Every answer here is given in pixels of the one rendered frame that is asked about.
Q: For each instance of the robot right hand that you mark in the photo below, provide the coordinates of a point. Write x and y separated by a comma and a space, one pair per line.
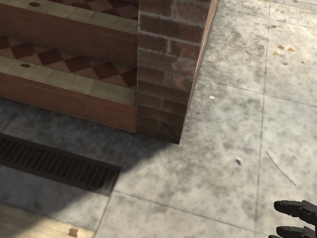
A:
305, 210

